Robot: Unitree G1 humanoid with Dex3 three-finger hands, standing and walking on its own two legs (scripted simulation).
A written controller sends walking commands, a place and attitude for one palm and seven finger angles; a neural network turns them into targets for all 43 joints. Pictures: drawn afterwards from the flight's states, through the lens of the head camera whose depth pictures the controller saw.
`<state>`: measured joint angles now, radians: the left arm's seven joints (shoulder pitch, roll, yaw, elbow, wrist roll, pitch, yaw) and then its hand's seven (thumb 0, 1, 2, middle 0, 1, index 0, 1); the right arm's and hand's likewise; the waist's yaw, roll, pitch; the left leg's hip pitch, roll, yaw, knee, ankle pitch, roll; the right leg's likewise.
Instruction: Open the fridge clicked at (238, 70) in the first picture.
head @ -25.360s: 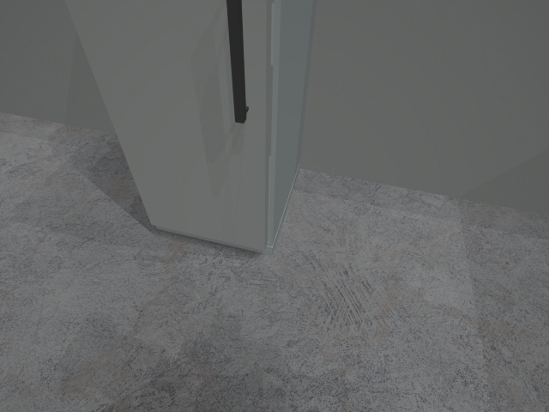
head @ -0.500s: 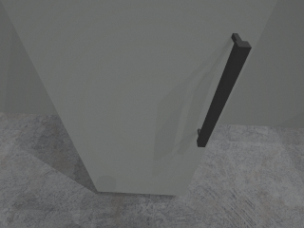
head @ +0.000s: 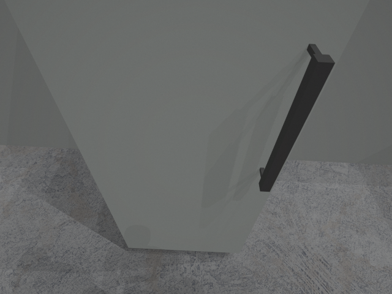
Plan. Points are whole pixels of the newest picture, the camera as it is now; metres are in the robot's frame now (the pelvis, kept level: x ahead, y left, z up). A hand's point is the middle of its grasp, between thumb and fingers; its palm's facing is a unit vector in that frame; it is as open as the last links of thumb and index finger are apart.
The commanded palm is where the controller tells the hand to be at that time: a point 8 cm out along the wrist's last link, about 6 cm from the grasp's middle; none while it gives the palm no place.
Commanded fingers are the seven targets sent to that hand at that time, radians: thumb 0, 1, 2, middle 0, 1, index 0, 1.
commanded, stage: look again from close up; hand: right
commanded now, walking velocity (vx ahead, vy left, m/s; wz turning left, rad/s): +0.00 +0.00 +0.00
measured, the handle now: (283, 132) +0.41 -0.15 +0.14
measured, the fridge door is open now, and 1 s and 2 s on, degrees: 0 0 0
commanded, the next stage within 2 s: shuffle to correct the standing spot in 1.14 s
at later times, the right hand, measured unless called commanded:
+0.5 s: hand out of the picture +0.00 -0.19 -0.17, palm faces +0.02 +0.97 -0.22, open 7.4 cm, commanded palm none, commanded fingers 0.00 -0.90 -0.90 0.20 0.30 0.20 0.30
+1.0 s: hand out of the picture +0.00 -0.20 -0.17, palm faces +0.01 +0.98 -0.22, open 7.4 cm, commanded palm none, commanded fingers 0.00 -0.90 -0.90 0.20 0.30 0.20 0.30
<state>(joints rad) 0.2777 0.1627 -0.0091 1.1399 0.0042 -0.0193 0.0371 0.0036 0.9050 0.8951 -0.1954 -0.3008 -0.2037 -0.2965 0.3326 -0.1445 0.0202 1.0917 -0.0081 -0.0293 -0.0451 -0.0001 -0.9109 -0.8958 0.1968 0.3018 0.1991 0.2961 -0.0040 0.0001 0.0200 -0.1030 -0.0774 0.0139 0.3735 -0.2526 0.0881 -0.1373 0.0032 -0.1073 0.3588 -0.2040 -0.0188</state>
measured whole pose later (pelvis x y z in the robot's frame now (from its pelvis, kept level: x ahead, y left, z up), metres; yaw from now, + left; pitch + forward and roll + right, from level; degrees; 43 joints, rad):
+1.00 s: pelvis +0.00 -0.02 +0.00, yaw +0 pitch -1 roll -1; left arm 0.24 0.19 -0.02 1.15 0.01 -0.03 0.03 0.00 0.90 0.89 -0.20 -0.30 -0.20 -0.30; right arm 0.29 -0.19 0.02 1.10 -0.01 -0.03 -0.03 0.00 -0.91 -0.90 0.20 0.30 0.20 0.30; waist -0.01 0.01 0.03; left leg -0.10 -0.06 0.01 0.35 -0.24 0.07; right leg -0.13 0.03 -0.11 0.32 -0.19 -0.04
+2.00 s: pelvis -0.08 +0.03 +0.00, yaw +1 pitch +0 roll -3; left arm 0.26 0.23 0.06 1.08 0.01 0.04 0.01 0.00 0.90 0.89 -0.20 -0.30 -0.20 -0.30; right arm 0.35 -0.16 -0.03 1.02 -0.02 -0.01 -0.03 0.00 -0.91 -0.90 0.20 0.30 0.20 0.30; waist -0.04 0.02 0.01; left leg -0.21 -0.04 0.01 0.38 -0.17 0.08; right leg -0.32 0.01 0.00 0.86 -0.33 0.01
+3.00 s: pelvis -0.05 -0.07 +0.00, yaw +1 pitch -1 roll +0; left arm 0.29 0.13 0.00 1.14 0.00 -0.04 0.05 0.00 0.90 0.89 -0.20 -0.30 -0.20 -0.30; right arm 0.25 -0.15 -0.01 1.14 -0.02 0.00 -0.04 0.00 -0.92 -0.90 0.20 0.30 0.20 0.30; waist -0.01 0.03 0.04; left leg -0.17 0.06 -0.02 0.42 -0.23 -0.06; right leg -0.10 0.06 -0.06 0.39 -0.26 -0.06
